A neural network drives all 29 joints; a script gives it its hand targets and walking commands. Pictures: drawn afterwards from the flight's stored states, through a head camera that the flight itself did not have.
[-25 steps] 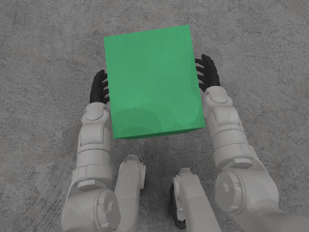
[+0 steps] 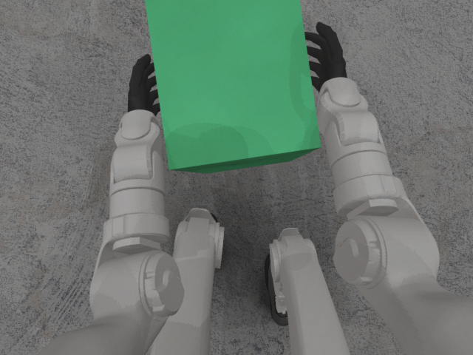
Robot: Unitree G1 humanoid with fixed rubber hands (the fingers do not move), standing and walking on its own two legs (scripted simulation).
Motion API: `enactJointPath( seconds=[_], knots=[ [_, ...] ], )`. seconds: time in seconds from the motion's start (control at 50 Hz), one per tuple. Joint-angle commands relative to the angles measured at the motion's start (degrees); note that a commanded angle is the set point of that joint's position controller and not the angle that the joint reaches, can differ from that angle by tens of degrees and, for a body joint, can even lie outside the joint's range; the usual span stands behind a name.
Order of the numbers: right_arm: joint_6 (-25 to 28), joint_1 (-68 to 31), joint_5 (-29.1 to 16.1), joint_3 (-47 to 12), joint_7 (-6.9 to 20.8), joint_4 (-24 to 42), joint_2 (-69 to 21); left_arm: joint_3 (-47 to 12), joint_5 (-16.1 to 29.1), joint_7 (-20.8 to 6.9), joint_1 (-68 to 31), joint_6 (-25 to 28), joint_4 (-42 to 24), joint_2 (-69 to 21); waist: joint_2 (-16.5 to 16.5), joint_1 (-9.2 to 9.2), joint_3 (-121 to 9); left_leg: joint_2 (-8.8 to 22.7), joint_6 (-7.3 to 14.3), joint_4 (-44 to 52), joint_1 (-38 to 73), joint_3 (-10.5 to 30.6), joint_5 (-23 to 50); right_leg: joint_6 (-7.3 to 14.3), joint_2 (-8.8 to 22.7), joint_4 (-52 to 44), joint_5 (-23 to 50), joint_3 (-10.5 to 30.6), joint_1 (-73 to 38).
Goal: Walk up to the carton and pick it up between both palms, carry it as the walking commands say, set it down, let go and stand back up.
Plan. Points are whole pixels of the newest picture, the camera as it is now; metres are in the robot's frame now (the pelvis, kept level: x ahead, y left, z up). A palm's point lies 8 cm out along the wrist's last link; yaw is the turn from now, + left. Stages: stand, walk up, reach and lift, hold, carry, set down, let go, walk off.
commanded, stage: set down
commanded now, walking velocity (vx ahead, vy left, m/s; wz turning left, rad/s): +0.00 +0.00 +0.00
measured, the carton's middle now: (237, 100) +0.51 +0.07 -0.17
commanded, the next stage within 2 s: none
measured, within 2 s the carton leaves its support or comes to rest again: rests again in 1.82 s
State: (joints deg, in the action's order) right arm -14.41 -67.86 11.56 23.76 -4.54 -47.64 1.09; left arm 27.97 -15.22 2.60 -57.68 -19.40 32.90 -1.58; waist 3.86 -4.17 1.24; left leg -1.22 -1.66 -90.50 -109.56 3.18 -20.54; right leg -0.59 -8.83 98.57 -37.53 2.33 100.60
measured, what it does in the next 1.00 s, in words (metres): lowers itself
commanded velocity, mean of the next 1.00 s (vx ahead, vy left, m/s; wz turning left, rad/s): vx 0.00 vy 0.00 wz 0.00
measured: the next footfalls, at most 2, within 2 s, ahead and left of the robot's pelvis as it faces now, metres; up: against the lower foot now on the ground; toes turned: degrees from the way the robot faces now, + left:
none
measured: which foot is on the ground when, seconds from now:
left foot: down 0.00-1.00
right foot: down 0.00-1.00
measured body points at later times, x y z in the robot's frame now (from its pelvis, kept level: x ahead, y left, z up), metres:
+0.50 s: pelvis -0.01 +0.00 -0.06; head +0.33 +0.03 +0.23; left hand +0.50 +0.21 -0.20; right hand +0.57 -0.07 -0.18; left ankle +0.14 +0.13 -0.50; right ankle +0.05 -0.11 -0.50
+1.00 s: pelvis -0.01 +0.00 -0.11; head +0.36 +0.03 +0.13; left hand +0.53 +0.22 -0.27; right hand +0.59 -0.05 -0.26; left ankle +0.14 +0.13 -0.50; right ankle +0.05 -0.11 -0.50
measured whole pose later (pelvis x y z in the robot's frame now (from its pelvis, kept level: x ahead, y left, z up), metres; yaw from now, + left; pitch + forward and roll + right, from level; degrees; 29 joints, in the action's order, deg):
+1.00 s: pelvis -0.01 +0.00 -0.11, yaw -1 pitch +39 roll +0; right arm -15.0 -89.8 5.9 15.9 -8.5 -54.3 10.7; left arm 26.4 -10.3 3.5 -80.9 -20.4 40.7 8.4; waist 3.4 -7.2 20.2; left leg -0.7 -2.5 -110.4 -126.5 2.8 -23.1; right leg -1.1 -10.8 120.3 -42.5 1.2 117.0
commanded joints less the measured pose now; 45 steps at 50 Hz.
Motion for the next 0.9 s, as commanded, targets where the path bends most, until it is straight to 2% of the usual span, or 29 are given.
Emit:
enactJointPath(
  seconds=[0.0,0.06,0.12,0.42,0.5,0.62,0.68,0.7,0.74,0.76,0.8,0.88],
  knots=[
    [0.52,-31.05,-5.12,-20.97,12.33,-1.85,-56.86,-28.78,7.29,-9.4,-44.44,3.24,-2.48,-50.55,-3.08,-2.2,-67.69,-6.37,-0.61,0.53,53.09,-6.09,15.27,-0.93,-4.45,-12.59,13.15,-4.02,-3.39],
    [0.39,-32.57,-5.35,-20.8,12.49,-2.22,-56.23,-28.62,7.25,-9.44,-45.76,2.96,-1.88,-49.79,-3.81,-2.48,-67.44,-6.36,-0.69,-0.58,52.48,-6.46,14.9,-0.88,-4.52,-11.32,12.54,-4.12,-1.96],
    [0.07,-33.19,-5.48,-21.03,12.55,-2.07,-55.89,-28.54,7.58,-9.49,-47.35,3.04,-2.89,-48.93,-3.19,-2.35,-68.66,-6.19,-0.68,-2.09,51.81,-6.4,15.47,-1.03,-4.47,-9.9,13.03,-4.43,-1.33],
    [-0.76,-40.29,-7.55,-23.49,11.28,-1.44,-53.6,-26.65,8.93,-10.7,-54.41,3.09,-2.65,-42.4,0.9,-5.08,-70.0,-5.08,0.03,-9.91,44.24,-8.0,17.13,-1.96,-3.92,-4.21,15.06,-3.78,-2.29],
    [-0.63,-41.99,-8.28,-23.76,10.92,-1.94,-52.92,-26.29,9.39,-11.34,-55.87,3.17,-2.23,-41.4,0.4,-5.71,-69.93,-4.74,0.14,-11.77,43.92,-8.08,18.53,-2.05,-3.85,-2.72,15.74,-3.65,-1.09],
    [-0.4,-43.71,-8.28,-22.56,10.6,-3.74,-50.62,-25.06,9.41,-11.72,-58.22,3.22,-0.82,-39.24,-0.04,-5.87,-67.04,-4.28,-0.08,-13.98,42.09,-8.03,18.07,-1.57,-3.9,-0.62,14.79,-3.87,1.61],
    [-0.08,-45.37,-9.1,-23.1,10.48,-3.24,-49.79,-25.54,10.17,-11.83,-59.6,3.41,-0.92,-39.21,-0.17,-5.63,-67.53,-3.97,0.07,-15.55,43.29,-7.71,20.05,-1.52,-3.65,0.7,15.81,-3.96,2.74],
    [-0.01,-45.91,-9.25,-23.25,10.52,-4.22,-49.2,-25.25,10.07,-11.8,-59.72,3.4,-0.12,-38.37,-0.69,-6.24,-66.94,-3.97,0.1,-15.91,43.03,-7.76,20.05,-1.38,-3.62,1.47,15.6,-3.93,3.44],
    [0.04,-46.82,-9.73,-23.38,10.49,-4.33,-48.25,-25.34,10.48,-11.76,-60.93,3.53,-0.42,-38.09,-0.58,-5.74,-66.3,-3.72,0.12,-16.7,43.42,-7.53,20.0,-1.39,-3.55,2.06,15.05,-4.09,4.2],
    [0.06,-47.22,-10.14,-23.98,10.49,-4.26,-48.4,-25.34,10.66,-11.69,-61.41,3.56,-0.47,-37.1,-0.58,-6.38,-66.51,-3.66,0.21,-17.1,43.59,-7.6,20.0,-1.29,-3.54,2.57,14.89,-4.1,4.53],
    [0.1,-48.27,-10.35,-23.82,10.39,-4.74,-47.29,-24.75,10.71,-11.65,-62.19,3.56,0.51,-36.59,-0.15,-6.4,-65.36,-3.55,0.26,-17.78,42.47,-7.68,19.18,-1.26,-3.4,3.16,14.27,-4.23,4.45],
    [0.24,-51.35,-12.1,-25.11,10.23,-3.33,-46.58,-25.87,12.81,-11.64,-64.75,3.88,-0.6,-36.71,0.18,-5.93,-67.85,-3.27,0.22,-19.69,44.22,-7.79,21.12,-1.25,-3.15,4.52,15.55,-4.4,3.66]
  ],
)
